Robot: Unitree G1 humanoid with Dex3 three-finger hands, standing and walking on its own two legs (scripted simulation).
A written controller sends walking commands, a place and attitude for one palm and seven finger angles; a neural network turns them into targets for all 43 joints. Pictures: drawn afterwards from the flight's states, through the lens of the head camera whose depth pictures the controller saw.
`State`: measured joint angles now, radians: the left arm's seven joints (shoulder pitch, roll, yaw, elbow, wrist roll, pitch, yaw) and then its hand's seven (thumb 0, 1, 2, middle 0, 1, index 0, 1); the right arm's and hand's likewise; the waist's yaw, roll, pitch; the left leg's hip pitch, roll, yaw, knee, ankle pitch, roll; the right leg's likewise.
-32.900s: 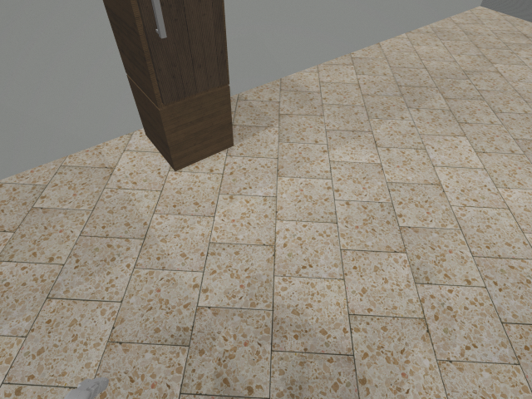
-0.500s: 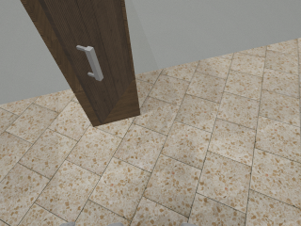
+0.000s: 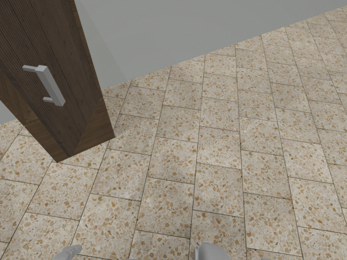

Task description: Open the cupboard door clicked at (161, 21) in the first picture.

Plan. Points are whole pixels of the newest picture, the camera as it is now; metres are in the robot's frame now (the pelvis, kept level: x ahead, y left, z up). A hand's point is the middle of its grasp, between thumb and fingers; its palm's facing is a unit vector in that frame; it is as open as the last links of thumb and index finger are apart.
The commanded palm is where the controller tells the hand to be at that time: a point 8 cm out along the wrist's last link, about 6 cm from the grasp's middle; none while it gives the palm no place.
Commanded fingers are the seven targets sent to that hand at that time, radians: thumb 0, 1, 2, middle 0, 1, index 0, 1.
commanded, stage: walk to a spot facing it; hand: left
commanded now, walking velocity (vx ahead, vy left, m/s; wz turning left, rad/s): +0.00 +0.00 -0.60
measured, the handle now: (44, 86) +0.52 +0.42 +0.02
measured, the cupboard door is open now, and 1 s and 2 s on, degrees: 50 50 50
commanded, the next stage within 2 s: turn to face it in 1.90 s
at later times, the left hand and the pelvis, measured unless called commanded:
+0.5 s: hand (116, 249) +0.15 +0.16 -0.17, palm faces -0.27 -0.94 -0.20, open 7.4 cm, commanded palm none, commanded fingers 0.00 0.90 0.90 -0.20 -0.30 -0.20 -0.30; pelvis +0.07 -0.03 +0.00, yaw -20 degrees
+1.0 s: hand (206, 148) +0.48 -0.08 -0.17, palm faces -0.61 -0.77 -0.20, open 7.4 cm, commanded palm none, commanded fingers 0.00 0.90 0.90 -0.20 -0.30 -0.20 -0.30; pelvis +0.23 -0.13 -0.03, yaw -33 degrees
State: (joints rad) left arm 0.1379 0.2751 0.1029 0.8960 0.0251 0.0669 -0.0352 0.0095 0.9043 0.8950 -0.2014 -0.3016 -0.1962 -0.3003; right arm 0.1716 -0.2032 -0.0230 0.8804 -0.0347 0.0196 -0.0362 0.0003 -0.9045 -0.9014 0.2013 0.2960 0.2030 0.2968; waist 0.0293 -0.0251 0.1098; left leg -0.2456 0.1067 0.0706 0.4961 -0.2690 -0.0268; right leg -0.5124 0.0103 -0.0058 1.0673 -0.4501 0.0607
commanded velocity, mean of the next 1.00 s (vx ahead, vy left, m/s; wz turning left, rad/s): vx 0.31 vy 0.00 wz -0.47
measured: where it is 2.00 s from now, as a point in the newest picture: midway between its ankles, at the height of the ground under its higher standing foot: (240, 185)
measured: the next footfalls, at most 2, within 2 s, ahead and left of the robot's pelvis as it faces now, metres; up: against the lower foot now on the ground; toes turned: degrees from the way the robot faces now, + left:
right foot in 0.14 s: +0.03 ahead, -0.15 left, +0.00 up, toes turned -9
left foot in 0.54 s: +0.19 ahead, +0.06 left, +0.00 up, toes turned -19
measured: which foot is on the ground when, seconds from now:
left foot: down 0.00-0.14, up 0.16-0.52, down 0.54-0.98, up 1.00-1.00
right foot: up 0.00-0.12, down 0.14-0.52, up 0.54-0.96, down 0.98-1.00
